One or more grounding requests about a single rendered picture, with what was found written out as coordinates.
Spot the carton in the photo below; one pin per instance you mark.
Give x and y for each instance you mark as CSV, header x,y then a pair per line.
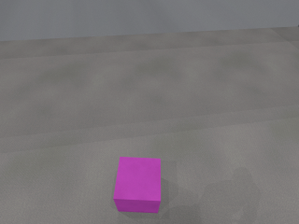
x,y
138,185

